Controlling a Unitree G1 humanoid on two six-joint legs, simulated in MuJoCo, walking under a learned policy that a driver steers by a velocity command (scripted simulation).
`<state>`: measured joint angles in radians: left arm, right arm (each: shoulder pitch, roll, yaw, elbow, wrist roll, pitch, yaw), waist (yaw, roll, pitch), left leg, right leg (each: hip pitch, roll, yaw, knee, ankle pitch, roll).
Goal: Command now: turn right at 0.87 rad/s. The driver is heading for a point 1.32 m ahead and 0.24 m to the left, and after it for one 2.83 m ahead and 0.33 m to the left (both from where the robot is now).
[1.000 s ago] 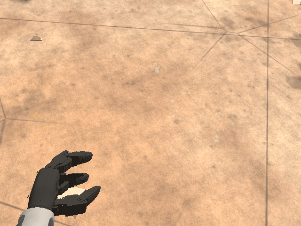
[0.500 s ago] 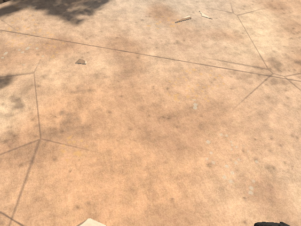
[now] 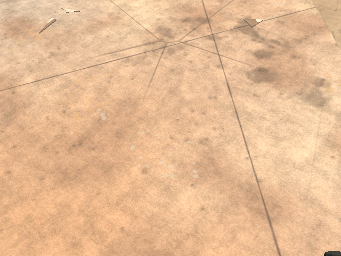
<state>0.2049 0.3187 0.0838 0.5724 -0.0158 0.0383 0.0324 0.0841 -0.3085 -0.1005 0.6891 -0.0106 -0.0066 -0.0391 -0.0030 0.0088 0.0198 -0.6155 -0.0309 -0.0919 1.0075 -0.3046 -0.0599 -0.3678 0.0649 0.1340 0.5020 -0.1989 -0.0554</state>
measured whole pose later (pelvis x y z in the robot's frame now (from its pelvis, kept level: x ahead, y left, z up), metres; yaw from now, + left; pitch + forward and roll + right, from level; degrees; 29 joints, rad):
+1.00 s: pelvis +0.02 +0.00 -0.01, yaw -11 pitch -1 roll +0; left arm 0.25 0.20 0.03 0.71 0.01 -0.01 0.01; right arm 0.21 -0.23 -0.05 0.82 -0.01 0.00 -0.03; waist -0.02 0.00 0.02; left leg -0.27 0.03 -0.05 0.55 -0.27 -0.05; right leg -0.19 0.03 0.05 0.56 -0.35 -0.01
